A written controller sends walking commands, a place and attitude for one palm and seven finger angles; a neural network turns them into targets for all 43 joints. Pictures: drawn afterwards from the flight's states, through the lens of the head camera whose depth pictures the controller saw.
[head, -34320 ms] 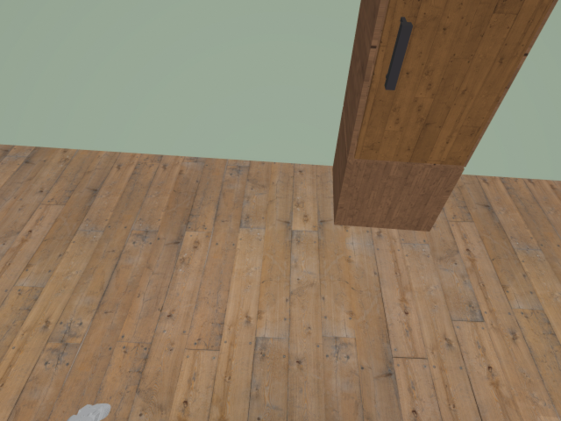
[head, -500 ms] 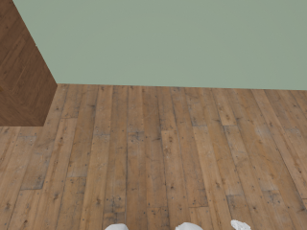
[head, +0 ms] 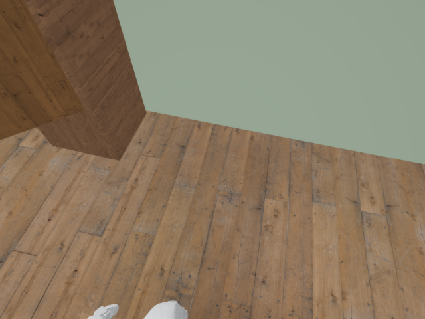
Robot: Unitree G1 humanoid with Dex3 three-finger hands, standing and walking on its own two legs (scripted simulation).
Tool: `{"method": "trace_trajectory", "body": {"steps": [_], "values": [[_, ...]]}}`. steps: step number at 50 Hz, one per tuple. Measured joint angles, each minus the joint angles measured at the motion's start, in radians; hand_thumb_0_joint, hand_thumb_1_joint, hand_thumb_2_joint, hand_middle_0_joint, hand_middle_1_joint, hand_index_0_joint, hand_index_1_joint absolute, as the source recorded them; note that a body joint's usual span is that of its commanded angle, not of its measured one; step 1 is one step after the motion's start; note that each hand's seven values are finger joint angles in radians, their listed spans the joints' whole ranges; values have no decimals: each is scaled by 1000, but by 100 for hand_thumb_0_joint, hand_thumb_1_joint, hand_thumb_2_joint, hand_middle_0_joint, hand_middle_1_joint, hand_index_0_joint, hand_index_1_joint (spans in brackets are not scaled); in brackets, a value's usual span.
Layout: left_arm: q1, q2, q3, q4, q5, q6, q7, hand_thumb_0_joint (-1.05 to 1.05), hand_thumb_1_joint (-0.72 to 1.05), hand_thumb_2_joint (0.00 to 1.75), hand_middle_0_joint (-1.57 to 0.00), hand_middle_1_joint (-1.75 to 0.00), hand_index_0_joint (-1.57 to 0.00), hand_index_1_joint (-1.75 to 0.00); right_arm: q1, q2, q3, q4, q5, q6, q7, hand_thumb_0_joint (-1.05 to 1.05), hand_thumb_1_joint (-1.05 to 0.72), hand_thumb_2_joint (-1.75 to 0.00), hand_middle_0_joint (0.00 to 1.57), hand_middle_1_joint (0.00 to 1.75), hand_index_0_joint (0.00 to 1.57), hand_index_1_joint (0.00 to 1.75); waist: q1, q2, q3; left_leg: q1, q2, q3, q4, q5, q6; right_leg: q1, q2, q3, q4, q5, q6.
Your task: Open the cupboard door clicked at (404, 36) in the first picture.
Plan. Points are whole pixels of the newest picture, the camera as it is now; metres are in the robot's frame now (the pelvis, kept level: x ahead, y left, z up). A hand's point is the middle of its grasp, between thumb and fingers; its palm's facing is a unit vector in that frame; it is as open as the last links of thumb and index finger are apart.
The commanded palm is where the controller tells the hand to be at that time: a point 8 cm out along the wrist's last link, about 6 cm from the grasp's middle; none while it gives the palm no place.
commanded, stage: turn to face it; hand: left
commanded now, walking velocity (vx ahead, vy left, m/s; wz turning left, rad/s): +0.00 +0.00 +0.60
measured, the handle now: out of the picture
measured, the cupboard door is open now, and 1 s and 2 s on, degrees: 45 45 45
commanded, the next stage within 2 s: take the last steps up to it in 0.70 s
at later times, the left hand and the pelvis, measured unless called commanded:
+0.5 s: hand out of the picture +0.07 +0.21 -0.16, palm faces +0.31 -0.90 -0.30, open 7.4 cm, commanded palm none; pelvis +0.03 -0.02 -0.01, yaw +17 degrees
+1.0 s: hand out of the picture +0.00 +0.20 -0.17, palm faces +0.51 -0.84 -0.21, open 7.4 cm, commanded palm none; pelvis +0.05 +0.00 +0.00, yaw +28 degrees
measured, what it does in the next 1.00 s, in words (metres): steps on the spot, turning left: left foot, then right foot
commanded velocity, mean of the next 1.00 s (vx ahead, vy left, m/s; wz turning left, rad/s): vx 0.07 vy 0.03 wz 0.41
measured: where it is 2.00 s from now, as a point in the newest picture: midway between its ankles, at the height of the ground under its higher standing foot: (162, 302)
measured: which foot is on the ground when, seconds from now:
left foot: up 0.00-0.08, down 0.10-0.44, up 0.46-0.74, down 0.76-1.00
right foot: down 0.00-0.10, up 0.12-0.42, down 0.44-0.76, up 0.78-1.00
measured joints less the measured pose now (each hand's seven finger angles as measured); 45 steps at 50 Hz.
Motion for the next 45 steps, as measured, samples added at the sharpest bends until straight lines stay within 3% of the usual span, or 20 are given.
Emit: {"method": "trace_trajectory", "body": {"steps": [2,4,5,8,11,16,21,22,25,27,29,35,37,38,40,42,45], "values": [[10,5,3,4,0,-1,-4,0,91,90,-21,-30,-20,-30,-10,3,6,-7,2,-7,2,1,-91,-90,20,30,20,30,9,-18,6,43,0,20,-128,25,6,1,-19,-26,22,-18,10],[28,15,8,7,-6,2,-8,0,91,90,-21,-30,-20,-30,-16,2,12,-20,0,-18,4,1,-91,-90,20,30,20,30,15,-29,3,102,-4,34,-286,131,19,-13,-39,-49,81,-56,25],[39,19,12,8,-10,8,-11,0,91,90,-21,-30,-20,-30,-15,-4,12,-29,-3,-27,5,1,-90,-90,20,30,20,30,16,-23,-7,114,-3,22,-329,185,51,-43,-44,-54,144,-79,33],[27,50,27,34,-13,46,-4,0,91,90,-21,-30,-20,-30,-26,13,18,-39,-10,-47,-8,1,-90,-90,20,30,20,30,23,-42,-3,83,-18,-2,-272,143,93,-167,-16,54,426,-233,51],[5,65,39,48,-13,59,-4,1,91,90,-21,-29,-20,-30,-13,24,25,-40,-14,-52,-26,1,-90,-90,20,30,20,30,27,-32,-8,101,-19,-41,-320,161,83,-248,23,110,558,-180,57],[-20,65,40,23,-15,48,-10,1,91,90,-20,-29,-20,-30,6,29,31,-24,-16,-45,-29,1,-90,-90,21,30,20,30,30,3,-14,133,-19,-104,-396,207,71,-249,54,141,436,-129,58],[-27,54,30,-6,-18,24,-11,0,91,90,-20,-29,-20,-30,20,26,22,-15,-13,-25,-26,1,-90,-90,21,30,20,30,21,37,-25,117,-26,-171,-362,192,40,-126,93,132,131,-29,47],[-17,57,26,-17,-15,12,-10,0,91,90,-20,-29,-20,-30,28,26,19,-17,-8,-22,-24,1,-90,-90,21,30,20,30,23,28,-37,97,-41,-174,-327,174,38,-91,84,135,44,12,31],[-12,24,14,-11,-5,-4,-2,0,91,90,-20,-29,-20,-30,12,1,1,-7,-4,-6,-20,1,-90,-90,21,30,20,30,22,60,-22,2,-53,-158,-29,-10,35,-82,77,100,76,0,-10],[6,6,6,-5,-5,-2,3,0,91,90,-20,-29,-20,-30,1,-7,-4,1,-5,2,-15,1,-90,-90,21,30,20,30,19,61,-18,-44,-48,-117,141,-10,27,-55,64,81,57,-2,-14],[23,-4,2,5,-3,-1,4,0,91,90,-21,-29,-20,-30,-7,-6,-3,4,-4,3,-11,1,-90,-90,20,30,20,30,15,46,-18,-52,-34,-80,181,4,17,-28,49,65,24,8,-11],[60,-9,-1,38,2,-8,-3,0,91,90,-21,-29,-20,-30,-31,16,15,10,3,-12,-9,1,-91,-90,20,30,20,30,35,-12,-11,63,-17,-9,-131,16,14,4,5,19,1,4,6],[75,-3,3,51,-3,-6,-5,0,91,90,-21,-30,-20,-30,-37,21,24,8,3,-25,-10,1,-91,-90,20,30,20,30,40,-21,-13,128,-17,2,-293,112,25,-4,-3,4,37,-19,19],[85,0,5,56,-9,-1,-6,0,91,90,-21,-30,-20,-30,-36,20,28,4,1,-35,-9,1,-91,-90,20,30,20,30,40,-15,-21,152,-10,-1,-358,183,55,-20,0,-6,74,-38,25],[79,20,11,74,-15,21,-3,0,91,90,-21,-30,-20,-30,-44,38,34,6,-6,-47,-16,1,-91,-90,20,30,20,30,49,-42,-15,138,-24,0,-326,167,97,-72,-1,36,207,-165,39],[67,33,16,97,-16,42,1,0,91,90,-21,-29,-20,-30,-41,53,43,5,-11,-55,-29,1,-90,-90,20,30,20,30,54,-47,-13,142,-24,-8,-326,151,104,-126,25,82,349,-224,41],[50,37,24,113,-15,47,-6,1,91,90,-21,-29,-20,-30,-23,65,52,11,-14,-64,-42,1,-90,-90,20,30,20,30,55,-28,-21,167,-18,-28,-374,173,100,-174,51,108,453,-202,35]]}}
